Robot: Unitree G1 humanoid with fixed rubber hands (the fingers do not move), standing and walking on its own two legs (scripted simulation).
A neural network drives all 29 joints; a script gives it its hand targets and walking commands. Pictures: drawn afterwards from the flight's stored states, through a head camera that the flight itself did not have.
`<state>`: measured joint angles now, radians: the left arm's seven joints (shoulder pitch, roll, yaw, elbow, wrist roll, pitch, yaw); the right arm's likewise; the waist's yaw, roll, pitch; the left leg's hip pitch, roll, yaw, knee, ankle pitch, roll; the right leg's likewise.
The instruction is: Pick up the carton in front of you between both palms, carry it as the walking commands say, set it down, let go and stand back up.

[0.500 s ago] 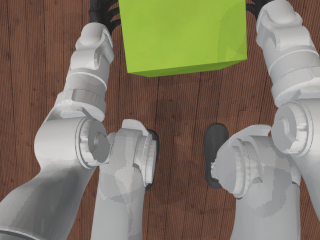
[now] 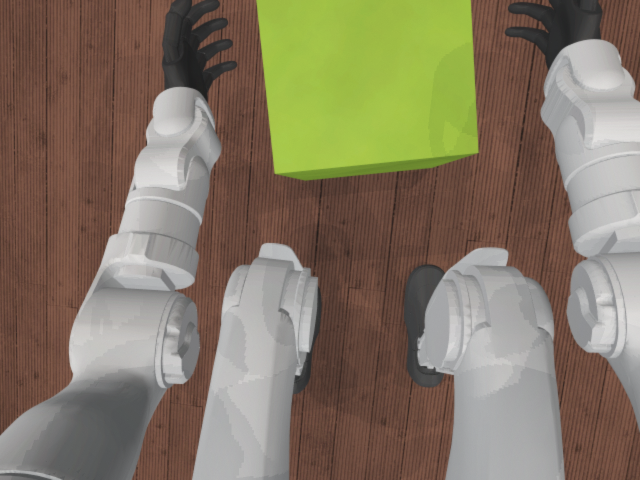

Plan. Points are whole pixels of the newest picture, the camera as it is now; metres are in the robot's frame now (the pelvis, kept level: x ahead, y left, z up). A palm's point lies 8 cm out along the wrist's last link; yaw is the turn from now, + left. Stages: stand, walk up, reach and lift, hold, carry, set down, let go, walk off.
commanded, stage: set down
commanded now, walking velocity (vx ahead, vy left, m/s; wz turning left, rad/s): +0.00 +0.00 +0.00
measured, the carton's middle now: (363, 94) +0.52 -0.01 -0.27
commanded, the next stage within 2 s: let go in 0.84 s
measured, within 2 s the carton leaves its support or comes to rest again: neither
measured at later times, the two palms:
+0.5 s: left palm (77, 21) +0.50 +0.18 +0.02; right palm out of the picture +0.53 -0.22 +0.01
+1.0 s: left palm out of the picture +0.48 +0.18 +0.16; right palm out of the picture +0.51 -0.22 +0.15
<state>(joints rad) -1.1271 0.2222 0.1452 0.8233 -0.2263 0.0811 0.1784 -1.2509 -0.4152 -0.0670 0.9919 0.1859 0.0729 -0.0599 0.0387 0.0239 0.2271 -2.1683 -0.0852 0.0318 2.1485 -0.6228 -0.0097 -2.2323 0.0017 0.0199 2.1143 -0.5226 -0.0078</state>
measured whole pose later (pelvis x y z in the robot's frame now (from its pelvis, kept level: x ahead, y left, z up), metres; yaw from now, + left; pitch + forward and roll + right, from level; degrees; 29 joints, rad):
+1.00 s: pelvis +0.05 -0.01 +0.26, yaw -2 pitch +43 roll +2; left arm -0.77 0.15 0.31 0.72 0.01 0.09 -0.01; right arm -0.90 -0.25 -0.24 0.84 -0.08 0.13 0.00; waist 0.06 -0.01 -0.14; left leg -1.50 -0.04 -0.02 1.14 -0.39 -0.02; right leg -1.56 0.03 0.03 1.12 -0.31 -0.02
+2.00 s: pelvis +0.12 -0.01 +0.38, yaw -3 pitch -5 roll -1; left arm 0.20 0.20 0.05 0.43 0.03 0.14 -0.08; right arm 0.22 -0.22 -0.04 0.41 -0.01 0.15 0.08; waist 0.00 0.02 0.12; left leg -0.06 -0.02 -0.05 0.46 -0.30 0.01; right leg -0.11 0.04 0.02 0.44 -0.24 -0.01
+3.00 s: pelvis +0.14 +0.00 +0.39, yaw -3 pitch -2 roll +0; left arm 0.14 0.36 0.01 0.89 0.03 -0.01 0.02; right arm 0.17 -0.36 -0.02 0.86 -0.03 0.00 -0.02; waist 0.00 -0.01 0.01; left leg -0.10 -0.04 -0.05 0.41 -0.29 0.02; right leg -0.16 0.02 0.02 0.43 -0.24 -0.01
